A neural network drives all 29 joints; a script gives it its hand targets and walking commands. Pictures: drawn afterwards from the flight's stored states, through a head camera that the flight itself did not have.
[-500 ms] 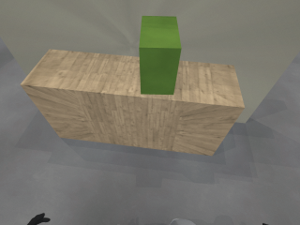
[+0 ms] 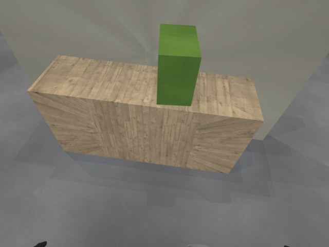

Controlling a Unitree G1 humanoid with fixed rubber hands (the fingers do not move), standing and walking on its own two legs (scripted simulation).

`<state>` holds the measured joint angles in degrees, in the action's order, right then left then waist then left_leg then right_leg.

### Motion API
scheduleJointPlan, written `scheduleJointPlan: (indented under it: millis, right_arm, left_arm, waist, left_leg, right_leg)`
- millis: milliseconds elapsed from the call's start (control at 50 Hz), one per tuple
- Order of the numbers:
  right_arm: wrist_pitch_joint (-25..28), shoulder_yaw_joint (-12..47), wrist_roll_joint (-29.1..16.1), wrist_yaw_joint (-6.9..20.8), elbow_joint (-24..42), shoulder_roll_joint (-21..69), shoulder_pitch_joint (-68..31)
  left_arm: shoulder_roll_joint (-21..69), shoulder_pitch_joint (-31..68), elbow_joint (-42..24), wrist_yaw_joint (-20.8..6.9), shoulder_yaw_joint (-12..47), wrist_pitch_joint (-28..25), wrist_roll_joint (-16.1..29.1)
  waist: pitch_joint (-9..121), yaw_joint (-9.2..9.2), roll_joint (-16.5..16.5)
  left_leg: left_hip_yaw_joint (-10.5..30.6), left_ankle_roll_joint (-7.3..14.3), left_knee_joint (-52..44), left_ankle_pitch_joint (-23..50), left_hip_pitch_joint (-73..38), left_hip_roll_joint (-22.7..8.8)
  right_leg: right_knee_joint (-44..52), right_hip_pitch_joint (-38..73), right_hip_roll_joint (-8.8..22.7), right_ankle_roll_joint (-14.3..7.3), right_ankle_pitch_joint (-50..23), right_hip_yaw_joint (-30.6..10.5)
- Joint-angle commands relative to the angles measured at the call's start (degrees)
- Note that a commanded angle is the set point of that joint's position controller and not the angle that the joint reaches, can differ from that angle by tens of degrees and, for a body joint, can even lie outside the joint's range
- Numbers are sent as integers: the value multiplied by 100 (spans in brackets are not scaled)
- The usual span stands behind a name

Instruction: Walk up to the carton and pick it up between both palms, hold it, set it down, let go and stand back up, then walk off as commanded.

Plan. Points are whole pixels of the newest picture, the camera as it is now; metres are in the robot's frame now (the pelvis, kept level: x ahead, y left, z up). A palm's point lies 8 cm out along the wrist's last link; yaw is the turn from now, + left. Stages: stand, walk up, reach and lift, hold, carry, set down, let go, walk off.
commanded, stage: walk off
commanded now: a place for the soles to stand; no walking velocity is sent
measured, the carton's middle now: (175, 65) +0.90 -0.08 -0.08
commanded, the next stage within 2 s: stand in 0.24 s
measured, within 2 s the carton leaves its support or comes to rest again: neither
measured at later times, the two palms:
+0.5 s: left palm out of the picture +0.14 +0.33 -0.09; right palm out of the picture +0.11 -0.32 -0.09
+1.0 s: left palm out of the picture +0.15 +0.33 -0.08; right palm out of the picture +0.13 -0.32 -0.09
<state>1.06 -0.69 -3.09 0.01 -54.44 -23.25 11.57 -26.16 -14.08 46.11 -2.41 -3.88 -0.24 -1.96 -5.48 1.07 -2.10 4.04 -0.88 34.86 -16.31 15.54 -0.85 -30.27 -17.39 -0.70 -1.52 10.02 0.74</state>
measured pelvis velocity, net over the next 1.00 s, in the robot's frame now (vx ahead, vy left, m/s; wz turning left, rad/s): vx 0.04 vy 0.00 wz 0.00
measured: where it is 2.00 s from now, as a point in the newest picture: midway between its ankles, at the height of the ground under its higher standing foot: outside the picture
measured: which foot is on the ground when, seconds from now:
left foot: down 0.00-1.00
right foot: down 0.00-1.00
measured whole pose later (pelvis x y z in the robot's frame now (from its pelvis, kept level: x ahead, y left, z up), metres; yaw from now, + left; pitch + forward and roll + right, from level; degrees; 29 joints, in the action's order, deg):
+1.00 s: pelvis +0.04 +0.00 +0.01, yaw +0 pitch -1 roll -1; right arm 0.8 -0.3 -3.1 0.2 -57.1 -23.1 6.7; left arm -26.2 -10.8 47.7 -2.4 -3.9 -0.4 -2.0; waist -4.0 1.1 -0.8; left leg 4.0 -0.9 28.8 -15.5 12.5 -0.9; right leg -25.9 -15.0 -0.5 -0.4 9.9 0.7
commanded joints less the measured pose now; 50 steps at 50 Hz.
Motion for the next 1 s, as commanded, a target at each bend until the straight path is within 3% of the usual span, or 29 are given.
scheduleJointPlan:
  millis: [0, 120, 160, 220, 240, 280, 400, 480, 560, 700, 980]
  right_arm:
    - [118, -237, 417, 4, 268, -1191, -481]
    - [135, -207, 406, -32, 272, -1126, -395]
    - [124, -210, 401, -34, 262, -1110, -425]
    - [130, -200, 407, -38, 270, -1131, -419]
    - [116, -168, 436, -9, 185, -1037, -482]
    - [111, -176, 456, 0, 157, -1045, -570]
    - [150, -175, 432, -3, 100, -1088, -578]
    - [146, -168, 399, -14, 47, -1046, -595]
    - [123, -162, 413, -18, 33, -1037, -701]
    - [99, -161, 419, -24, -16, -1082, -829]
    - [94, -124, 425, 13, -82, -1053, -928]
  left_arm:
    - [-875, 408, 180, 133, -118, -152, 124]
    - [-892, 578, 131, 157, -70, -197, 171]
    - [-864, 569, 132, 160, -60, -180, 176]
    - [-833, 572, 152, 156, -48, -176, 175]
    - [-788, 486, 196, 129, -21, -204, 186]
    - [-846, 534, 224, 126, -42, -216, 168]
    - [-766, 516, 264, 135, -10, -263, 196]
    - [-761, 597, 243, 153, 3, -263, 215]
    - [-733, 632, 263, 165, 7, -236, 206]
    - [-721, 672, 291, 146, 2, -213, 186]
    - [-713, 713, 362, 126, 24, -249, 179]
  waist:
    - [203, -184, 742]
    - [684, -145, 654]
    - [601, -150, 621]
    - [675, -163, 695]
    - [912, -149, 748]
    - [796, -150, 678]
    - [1168, -119, 664]
    - [1410, -71, 706]
    - [1370, -87, 774]
    - [1182, -114, 831]
    - [1230, -114, 694]
  left_leg:
    - [819, 531, -1510, -1771, 670, -448]
    - [627, 443, -1102, -62, -9, -434]
    - [654, 458, -1161, -231, -10, -433]
    - [677, 464, -1141, 46, 70, -483]
    - [654, 397, -1322, -508, 94, -483]
    - [645, 357, -1398, -616, 205, -432]
    - [558, 308, -1180, 795, -289, -513]
    - [464, 286, -1059, 1425, -537, -508]
    - [476, 280, -1129, 1427, -534, -547]
    - [518, 238, -1411, 771, -295, -523]
    - [480, 221, -1581, 507, -418, -512]
  right_leg:
    - [746, 545, 586, -82, 1536, -831]
    - [722, 672, 718, -116, 607, -867]
    - [781, 531, 709, -126, 870, -861]
    - [649, 727, 709, -113, 528, -787]
    - [791, 846, 715, -136, 894, -797]
    - [821, 882, 737, -121, 932, -805]
    - [581, 1085, 750, -124, -628, -623]
    - [510, 1182, 782, -141, -1134, -597]
    - [515, 1172, 764, -134, -1040, -552]
    - [707, 1237, 746, -107, -586, -574]
    - [931, 1256, 794, -63, -363, -611]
